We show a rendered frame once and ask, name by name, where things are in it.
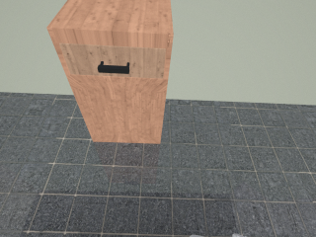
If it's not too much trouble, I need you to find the drawer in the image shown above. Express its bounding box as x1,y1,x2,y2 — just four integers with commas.
59,42,166,79

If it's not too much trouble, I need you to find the handle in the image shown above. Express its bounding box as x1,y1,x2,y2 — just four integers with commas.
98,61,129,74

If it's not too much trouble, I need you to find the cabinet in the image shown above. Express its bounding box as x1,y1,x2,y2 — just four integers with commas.
46,0,174,144

